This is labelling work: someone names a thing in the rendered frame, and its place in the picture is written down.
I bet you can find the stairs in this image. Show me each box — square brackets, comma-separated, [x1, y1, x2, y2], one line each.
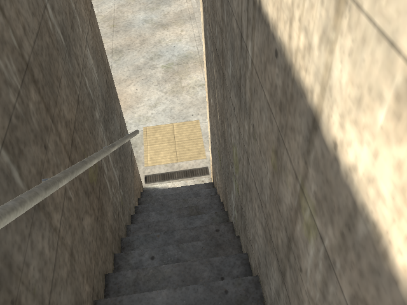
[93, 177, 265, 305]

